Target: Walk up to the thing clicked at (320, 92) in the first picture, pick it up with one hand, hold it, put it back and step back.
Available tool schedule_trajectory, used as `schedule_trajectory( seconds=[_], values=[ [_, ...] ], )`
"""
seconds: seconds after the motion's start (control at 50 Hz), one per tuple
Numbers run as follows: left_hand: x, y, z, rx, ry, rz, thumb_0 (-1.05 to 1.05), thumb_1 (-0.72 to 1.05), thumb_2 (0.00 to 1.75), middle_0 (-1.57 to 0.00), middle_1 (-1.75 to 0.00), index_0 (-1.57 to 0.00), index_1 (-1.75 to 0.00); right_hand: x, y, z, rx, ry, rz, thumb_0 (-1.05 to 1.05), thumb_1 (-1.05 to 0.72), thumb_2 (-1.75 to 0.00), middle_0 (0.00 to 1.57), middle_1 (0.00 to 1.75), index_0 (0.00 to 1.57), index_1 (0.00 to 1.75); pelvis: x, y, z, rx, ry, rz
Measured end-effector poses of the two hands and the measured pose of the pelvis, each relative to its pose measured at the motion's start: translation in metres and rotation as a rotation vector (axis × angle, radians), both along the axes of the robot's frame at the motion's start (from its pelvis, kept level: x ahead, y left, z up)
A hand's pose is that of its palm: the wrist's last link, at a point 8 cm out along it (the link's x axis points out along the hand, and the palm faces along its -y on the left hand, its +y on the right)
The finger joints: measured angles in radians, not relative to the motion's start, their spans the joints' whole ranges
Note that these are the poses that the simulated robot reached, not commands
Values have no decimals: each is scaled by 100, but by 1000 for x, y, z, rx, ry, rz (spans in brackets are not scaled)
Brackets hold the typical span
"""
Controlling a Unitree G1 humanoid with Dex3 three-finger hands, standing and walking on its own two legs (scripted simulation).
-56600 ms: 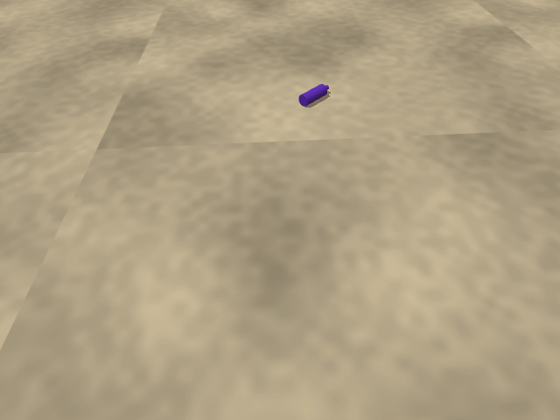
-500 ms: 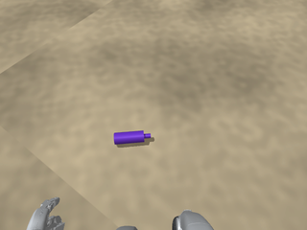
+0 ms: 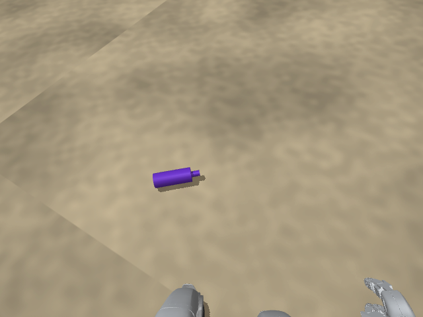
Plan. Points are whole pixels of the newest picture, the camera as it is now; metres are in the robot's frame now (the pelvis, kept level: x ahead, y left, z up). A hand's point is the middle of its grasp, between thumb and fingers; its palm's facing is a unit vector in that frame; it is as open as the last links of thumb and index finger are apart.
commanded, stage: step back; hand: left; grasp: from above
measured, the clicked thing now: (177, 176) +0.83 +0.25 -0.71
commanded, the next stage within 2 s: stand in 1.84 s
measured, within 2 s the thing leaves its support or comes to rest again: neither
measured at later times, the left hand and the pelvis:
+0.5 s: hand out of the picture -0.07 +0.27 -0.13, palm faces +0.10 -0.93 -0.35, open 7.3 cm; pelvis -0.17 -0.01 +0.01, yaw +6 degrees
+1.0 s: hand out of the picture -0.23 +0.26 -0.14, palm faces +0.09 -0.92 -0.39, open 7.4 cm; pelvis -0.27 -0.01 +0.01, yaw +4 degrees
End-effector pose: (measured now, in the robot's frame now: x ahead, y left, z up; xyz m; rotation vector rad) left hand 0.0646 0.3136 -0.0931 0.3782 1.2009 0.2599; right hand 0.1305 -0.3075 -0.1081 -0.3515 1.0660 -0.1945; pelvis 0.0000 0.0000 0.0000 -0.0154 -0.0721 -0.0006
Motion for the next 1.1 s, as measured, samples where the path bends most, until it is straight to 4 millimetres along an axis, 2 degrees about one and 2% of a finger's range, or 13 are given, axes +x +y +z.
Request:
schedule_trajectory(
  seconds=[0.08,0.2,0.3,0.4,0.48,0.56,0.68,0.74,0.78,0.84,0.9,1.02,1.1],
  values=[
    [-28,-8,18,17,-7,21,1,91,90,-20,-30,-21,-30,-47,-8,1,20,73,-15,1,-90,-90,20,30,20,29,-21,-7,13,56,17,-1],
    [-37,-8,27,42,-100,14,1,90,90,-20,-30,-21,-30,-120,-19,-5,-13,199,4,1,-90,-90,20,30,20,29,-59,-11,12,43,43,58],
    [-52,-4,14,24,-190,14,0,90,90,-20,-30,-21,-30,-161,-13,-8,-45,247,49,1,-90,-90,20,30,20,29,-101,-8,1,28,32,120],
    [-93,-2,-6,-33,-165,26,0,91,90,-20,-30,-21,-30,-197,-2,1,-50,208,49,1,-90,-90,20,30,20,29,-142,-2,-1,45,-2,106],
    [-134,-6,-3,-66,-118,57,0,91,90,-20,-30,-21,-30,-214,-1,18,-65,174,58,1,-90,-90,21,30,20,30,-163,-4,11,-10,8,109],
    [-180,-6,-5,-57,-85,86,0,91,90,-20,-30,-21,-30,-215,-6,27,-71,118,86,1,-90,-90,21,30,20,30,-189,-12,13,-10,36,89],
    [-252,-19,-13,-10,18,61,0,91,90,-20,-30,-21,-30,-216,-25,16,-47,-3,87,1,-90,-90,21,30,20,30,-231,-27,0,-11,29,26],
    [-285,-30,-8,-15,49,67,1,91,90,-20,-30,-21,-30,-235,-28,10,-24,1,65,1,-90,-90,20,30,20,30,-243,-31,3,-29,12,32],
    [-301,-33,-3,-14,57,79,1,91,90,-20,-30,-21,-30,-251,-27,9,-1,25,50,1,-90,-90,20,30,20,29,-247,-32,7,3,16,17],
    [-310,-31,1,-11,42,96,1,90,90,-20,-30,-21,-30,-275,-27,4,11,69,37,1,-90,-90,20,30,20,29,-253,-29,9,10,23,40],
    [-310,-24,1,-14,3,98,1,90,90,-21,-30,-21,-30,-298,-24,-1,6,129,44,1,-90,-90,20,30,20,29,-258,-23,8,3,33,67],
    [-299,-7,-5,-35,-16,86,1,90,90,-20,-30,-21,-30,-327,-3,5,11,163,30,1,-90,-90,20,30,20,29,-265,-11,11,40,26,69],
    [-281,-5,0,-46,-33,57,1,91,90,-20,-30,-21,-30,-338,-2,17,9,153,9,1,-90,-90,21,30,20,30,-264,-12,18,13,29,64]
  ],
)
